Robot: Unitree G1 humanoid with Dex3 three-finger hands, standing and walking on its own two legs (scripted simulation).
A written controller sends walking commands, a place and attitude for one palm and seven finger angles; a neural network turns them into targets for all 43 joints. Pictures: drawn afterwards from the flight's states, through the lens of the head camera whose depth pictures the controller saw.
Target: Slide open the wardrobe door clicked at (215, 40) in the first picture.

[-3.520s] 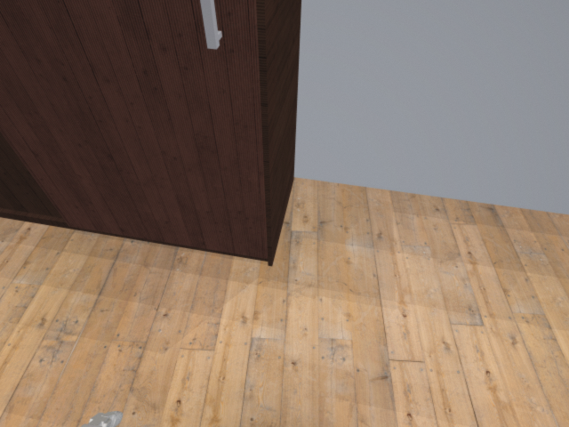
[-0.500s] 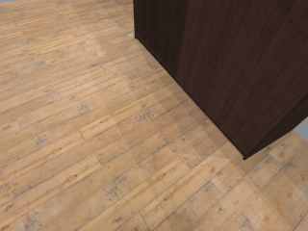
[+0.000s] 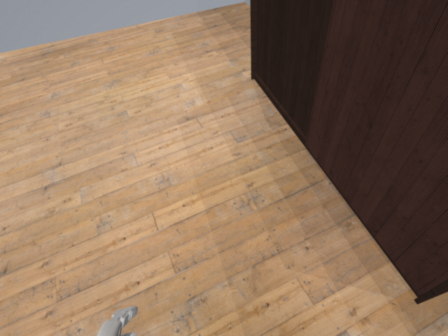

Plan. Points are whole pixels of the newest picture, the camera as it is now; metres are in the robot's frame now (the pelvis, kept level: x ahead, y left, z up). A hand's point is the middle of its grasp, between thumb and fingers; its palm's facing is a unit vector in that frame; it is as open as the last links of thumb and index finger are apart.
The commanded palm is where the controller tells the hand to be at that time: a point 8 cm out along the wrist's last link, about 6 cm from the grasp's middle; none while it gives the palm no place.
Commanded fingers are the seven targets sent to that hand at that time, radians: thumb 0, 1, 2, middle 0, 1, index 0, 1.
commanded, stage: walk to a spot facing it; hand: right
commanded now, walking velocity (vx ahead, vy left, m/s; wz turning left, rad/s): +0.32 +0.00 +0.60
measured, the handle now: out of the picture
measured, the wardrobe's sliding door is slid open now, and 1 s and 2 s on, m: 0.00 0.00 0.00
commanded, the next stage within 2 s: turn to face it in 0.96 s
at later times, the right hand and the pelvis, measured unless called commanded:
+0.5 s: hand (288, 242) +0.36 -0.13 -0.17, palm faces -0.31 +0.95 -0.10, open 7.4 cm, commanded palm none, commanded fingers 0.00 -0.90 -0.90 0.20 0.30 0.20 0.30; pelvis +0.20 -0.01 +0.00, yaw +15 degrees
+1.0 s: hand (292, 189) +0.52 -0.16 -0.17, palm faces -0.41 +0.88 -0.24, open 7.4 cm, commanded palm none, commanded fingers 0.00 -0.90 -0.90 0.20 0.30 0.20 0.30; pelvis +0.42 +0.02 +0.00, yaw +33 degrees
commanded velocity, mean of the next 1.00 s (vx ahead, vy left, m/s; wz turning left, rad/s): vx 0.21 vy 0.00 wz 0.60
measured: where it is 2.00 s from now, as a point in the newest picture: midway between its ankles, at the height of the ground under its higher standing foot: (244, 283)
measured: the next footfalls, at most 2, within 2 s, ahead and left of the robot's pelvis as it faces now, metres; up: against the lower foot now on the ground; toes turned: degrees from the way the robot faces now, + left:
left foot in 0.56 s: +0.32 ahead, +0.10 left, +0.00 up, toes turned +27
right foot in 1.02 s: +0.61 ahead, -0.02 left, +0.00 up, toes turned +27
